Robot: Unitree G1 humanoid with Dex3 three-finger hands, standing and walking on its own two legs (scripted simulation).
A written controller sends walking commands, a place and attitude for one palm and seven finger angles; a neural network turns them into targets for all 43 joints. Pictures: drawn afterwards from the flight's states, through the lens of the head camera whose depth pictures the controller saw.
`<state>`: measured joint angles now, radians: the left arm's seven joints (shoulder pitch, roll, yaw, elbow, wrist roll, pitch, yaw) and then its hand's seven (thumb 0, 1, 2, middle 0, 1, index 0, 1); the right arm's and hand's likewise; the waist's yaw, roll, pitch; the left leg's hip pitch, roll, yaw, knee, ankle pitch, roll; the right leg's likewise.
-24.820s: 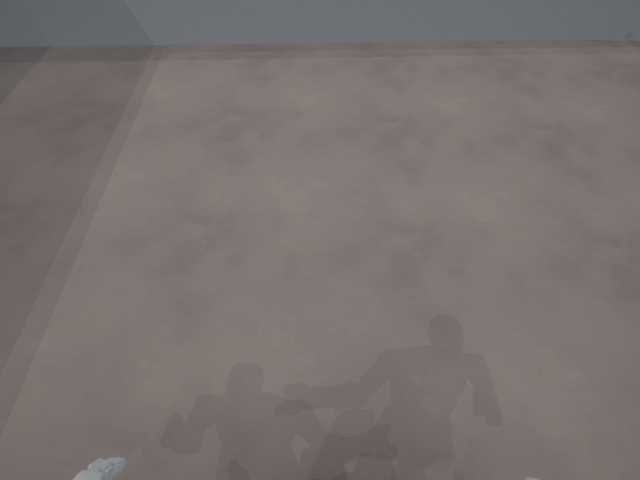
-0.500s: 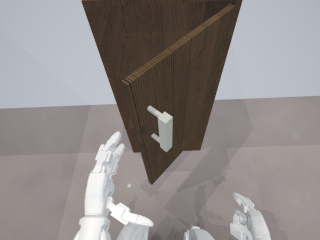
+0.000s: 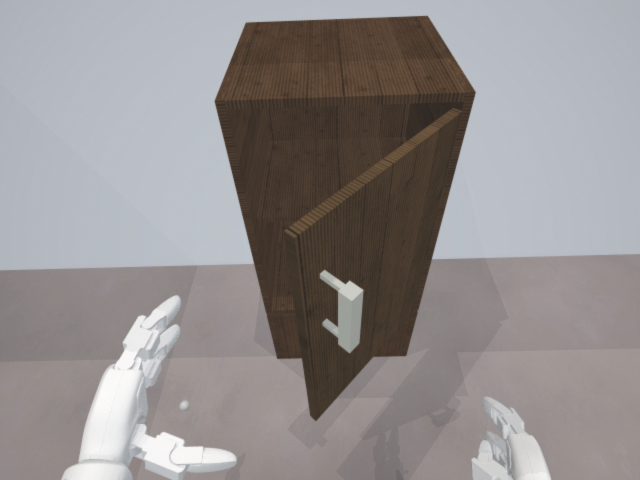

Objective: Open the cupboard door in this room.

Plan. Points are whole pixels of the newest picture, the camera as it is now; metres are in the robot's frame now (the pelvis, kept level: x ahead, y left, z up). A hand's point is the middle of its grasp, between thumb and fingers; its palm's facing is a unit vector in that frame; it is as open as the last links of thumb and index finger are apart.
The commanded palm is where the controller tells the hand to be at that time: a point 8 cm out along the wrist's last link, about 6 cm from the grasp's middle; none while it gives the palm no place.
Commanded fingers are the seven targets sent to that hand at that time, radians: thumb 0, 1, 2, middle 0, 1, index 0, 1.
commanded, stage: draw the hand back to the body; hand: left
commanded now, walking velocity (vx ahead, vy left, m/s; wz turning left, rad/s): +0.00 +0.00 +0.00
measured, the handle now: (338, 311) +0.36 +0.01 -0.01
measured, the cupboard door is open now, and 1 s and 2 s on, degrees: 47 47 47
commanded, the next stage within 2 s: step back with the hand held close in 0.92 s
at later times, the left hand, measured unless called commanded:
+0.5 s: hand (26, 341) +0.19 +0.27 +0.19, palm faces +0.40 -0.82 -0.41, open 9.5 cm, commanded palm +0.15 +0.32 +0.21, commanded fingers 0.00 0.87 0.88 -0.20 -0.30 -0.20 -0.30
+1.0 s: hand (29, 331) +0.20 +0.26 +0.20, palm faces +0.43 -0.80 -0.41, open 7.4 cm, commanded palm +0.15 +0.30 +0.21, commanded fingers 0.00 0.90 0.90 -0.20 -0.30 -0.20 -0.30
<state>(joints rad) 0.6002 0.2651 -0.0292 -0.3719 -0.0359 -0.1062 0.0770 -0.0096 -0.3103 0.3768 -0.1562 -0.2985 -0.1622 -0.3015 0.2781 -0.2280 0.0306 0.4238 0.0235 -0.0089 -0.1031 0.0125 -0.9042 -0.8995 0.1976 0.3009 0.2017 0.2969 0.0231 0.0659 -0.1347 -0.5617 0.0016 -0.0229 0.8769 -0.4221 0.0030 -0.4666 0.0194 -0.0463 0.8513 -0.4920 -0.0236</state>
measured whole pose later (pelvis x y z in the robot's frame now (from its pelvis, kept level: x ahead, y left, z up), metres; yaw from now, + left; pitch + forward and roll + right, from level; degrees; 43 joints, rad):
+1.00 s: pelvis +0.01 +0.00 +0.04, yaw -1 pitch -4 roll +0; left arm 0.49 0.35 0.33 -0.41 -0.07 -0.07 0.11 0.02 0.89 0.89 -0.21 -0.30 -0.21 -0.30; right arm 0.20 -0.22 0.02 0.63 0.01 -0.10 -0.09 0.01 -0.90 -0.90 0.20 0.30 0.20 0.30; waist 0.07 0.06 0.01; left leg -0.14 0.00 -0.01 0.44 -0.24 0.00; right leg -0.04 0.02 -0.02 0.39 -0.28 -0.02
